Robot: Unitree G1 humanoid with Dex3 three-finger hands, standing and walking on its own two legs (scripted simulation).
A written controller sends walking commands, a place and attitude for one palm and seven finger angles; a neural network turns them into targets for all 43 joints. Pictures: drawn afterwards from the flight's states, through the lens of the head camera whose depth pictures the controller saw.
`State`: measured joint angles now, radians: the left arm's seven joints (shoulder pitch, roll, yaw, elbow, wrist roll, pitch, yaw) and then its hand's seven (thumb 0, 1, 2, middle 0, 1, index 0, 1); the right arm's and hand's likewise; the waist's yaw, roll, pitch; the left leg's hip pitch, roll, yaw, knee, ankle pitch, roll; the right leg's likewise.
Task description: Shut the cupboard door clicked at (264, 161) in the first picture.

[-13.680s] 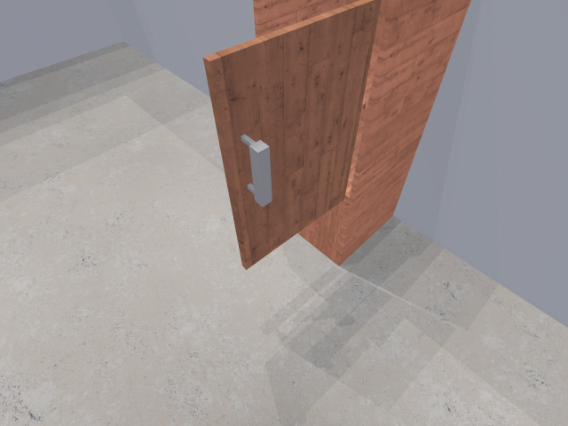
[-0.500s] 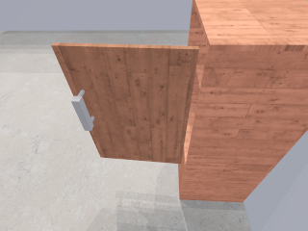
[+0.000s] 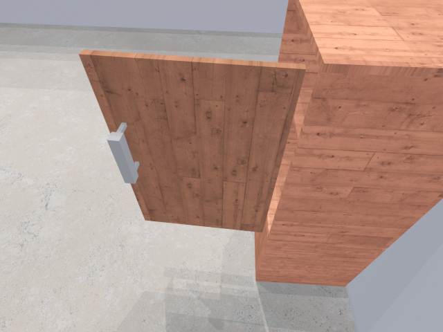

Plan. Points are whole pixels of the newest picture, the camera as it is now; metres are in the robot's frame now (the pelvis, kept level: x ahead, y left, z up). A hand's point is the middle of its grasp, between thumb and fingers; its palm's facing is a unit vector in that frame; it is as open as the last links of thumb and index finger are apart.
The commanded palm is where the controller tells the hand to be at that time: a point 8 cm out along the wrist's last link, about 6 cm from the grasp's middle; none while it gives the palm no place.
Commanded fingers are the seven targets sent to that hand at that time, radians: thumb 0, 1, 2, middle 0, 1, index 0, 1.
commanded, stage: look again from close up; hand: left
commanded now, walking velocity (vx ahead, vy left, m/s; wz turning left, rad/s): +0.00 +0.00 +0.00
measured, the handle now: (127, 153) +0.49 +0.26 +0.02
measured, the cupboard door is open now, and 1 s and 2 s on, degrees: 87 87 87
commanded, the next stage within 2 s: raise the hand and make a fist in 0.36 s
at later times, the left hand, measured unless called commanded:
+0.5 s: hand out of the picture +0.02 +0.19 -0.17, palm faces +0.08 -0.98 -0.20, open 7.3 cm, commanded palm +0.11 +0.23 -0.07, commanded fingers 0.00 0.90 0.90 -0.24 -0.34 -0.24 -0.34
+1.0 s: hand out of the picture +0.12 +0.21 -0.05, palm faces +0.13 -0.99 -0.06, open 5.6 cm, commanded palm +0.13 +0.24 -0.04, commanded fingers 0.00 0.90 0.90 -0.69 -0.84 -0.69 -0.84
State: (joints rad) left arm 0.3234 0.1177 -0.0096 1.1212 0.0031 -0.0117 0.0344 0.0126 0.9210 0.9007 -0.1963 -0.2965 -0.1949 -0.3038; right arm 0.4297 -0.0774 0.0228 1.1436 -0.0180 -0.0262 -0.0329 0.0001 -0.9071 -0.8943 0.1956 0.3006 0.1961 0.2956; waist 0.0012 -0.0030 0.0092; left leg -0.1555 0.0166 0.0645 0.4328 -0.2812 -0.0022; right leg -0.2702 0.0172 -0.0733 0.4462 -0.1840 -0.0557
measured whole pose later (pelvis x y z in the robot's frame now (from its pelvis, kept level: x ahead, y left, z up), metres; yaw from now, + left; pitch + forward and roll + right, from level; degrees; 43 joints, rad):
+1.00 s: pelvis -0.02 +0.01 -0.09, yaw +4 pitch +13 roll -1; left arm 0.59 0.23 0.12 -0.02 -0.27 -0.58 -0.26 0.02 0.90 0.90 -0.52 -0.65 -0.52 -0.65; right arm 0.12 -0.28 -0.07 0.46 0.00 -0.25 0.00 0.01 -0.90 -0.89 0.19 0.30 0.20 0.30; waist 0.07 -0.02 -0.11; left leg -0.83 0.01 -0.01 1.20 -0.59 0.01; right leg -0.90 -0.04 -0.14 1.14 -0.47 -0.06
